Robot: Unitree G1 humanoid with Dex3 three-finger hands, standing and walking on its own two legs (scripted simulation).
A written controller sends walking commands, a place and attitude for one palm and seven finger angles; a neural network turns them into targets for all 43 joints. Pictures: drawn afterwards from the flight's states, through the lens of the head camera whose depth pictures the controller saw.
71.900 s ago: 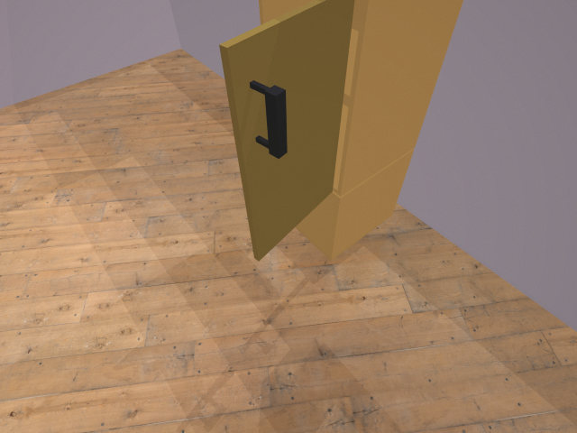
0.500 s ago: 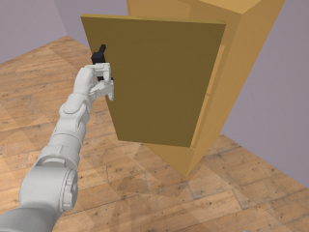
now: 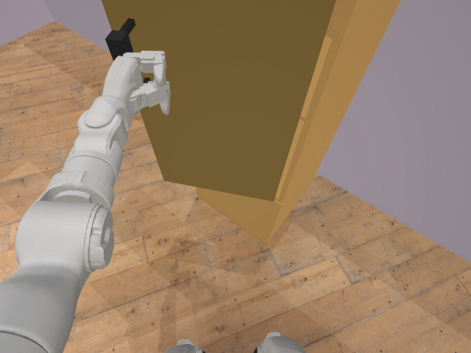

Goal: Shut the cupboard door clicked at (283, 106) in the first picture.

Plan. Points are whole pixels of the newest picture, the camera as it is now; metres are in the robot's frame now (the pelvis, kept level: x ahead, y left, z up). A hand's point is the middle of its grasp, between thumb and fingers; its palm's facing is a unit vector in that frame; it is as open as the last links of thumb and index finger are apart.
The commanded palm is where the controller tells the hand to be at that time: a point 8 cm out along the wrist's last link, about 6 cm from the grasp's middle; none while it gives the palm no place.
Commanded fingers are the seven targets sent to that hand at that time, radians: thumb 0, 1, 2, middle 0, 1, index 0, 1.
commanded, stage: push the door shut along its arc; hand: left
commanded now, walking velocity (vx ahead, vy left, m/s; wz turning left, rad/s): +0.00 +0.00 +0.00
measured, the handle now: (134, 64) +0.59 +0.13 +0.14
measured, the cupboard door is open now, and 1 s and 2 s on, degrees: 26 18 10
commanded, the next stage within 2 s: pull the fist back off the door in 0.88 s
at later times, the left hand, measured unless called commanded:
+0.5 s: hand (187, 69) +0.55 +0.03 +0.15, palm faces -0.39 -0.92 -0.01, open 2.9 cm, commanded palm +0.57 +0.08 +0.15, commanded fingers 0.00 0.90 0.90 -1.30 -1.50 -1.30 -1.50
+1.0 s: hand (199, 64) +0.56 +0.01 +0.15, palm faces -0.45 -0.89 -0.01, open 3.4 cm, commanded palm +0.61 +0.04 +0.15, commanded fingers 0.00 0.90 0.90 -1.30 -1.50 -1.30 -1.50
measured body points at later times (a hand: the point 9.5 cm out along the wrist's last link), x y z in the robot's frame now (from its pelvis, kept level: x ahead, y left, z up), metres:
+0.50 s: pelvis +0.01 -0.01 +0.00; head +0.12 -0.02 +0.43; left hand +0.56 +0.09 +0.16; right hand -0.03 -0.28 -0.12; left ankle +0.03 +0.10 -0.71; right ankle +0.01 -0.12 -0.71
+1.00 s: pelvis +0.00 -0.01 -0.02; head +0.14 -0.01 +0.41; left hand +0.58 +0.06 +0.16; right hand -0.05 -0.29 -0.12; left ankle +0.03 +0.10 -0.71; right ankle +0.01 -0.12 -0.71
